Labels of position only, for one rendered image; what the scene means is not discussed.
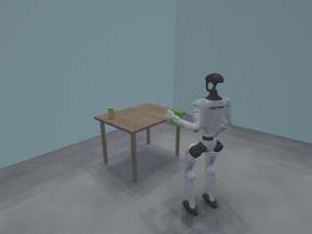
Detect robot left forearm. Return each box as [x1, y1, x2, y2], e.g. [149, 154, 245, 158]
[172, 115, 196, 132]

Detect robot right forearm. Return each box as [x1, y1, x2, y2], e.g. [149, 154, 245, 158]
[216, 124, 231, 134]

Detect robot right upper arm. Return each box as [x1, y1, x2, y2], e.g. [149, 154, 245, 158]
[222, 97, 233, 127]

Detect left robot thigh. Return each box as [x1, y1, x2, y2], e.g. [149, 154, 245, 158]
[183, 143, 204, 182]

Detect table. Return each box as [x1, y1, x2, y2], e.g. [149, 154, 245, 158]
[94, 103, 186, 183]

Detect robot right shin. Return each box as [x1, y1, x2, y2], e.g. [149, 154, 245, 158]
[205, 167, 216, 201]

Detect robot left upper arm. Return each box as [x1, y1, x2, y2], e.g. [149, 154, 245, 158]
[191, 98, 205, 133]

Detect robot left hand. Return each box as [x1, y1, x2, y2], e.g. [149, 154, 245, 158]
[164, 109, 175, 121]

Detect sponge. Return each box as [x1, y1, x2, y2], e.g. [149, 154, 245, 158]
[166, 109, 183, 126]

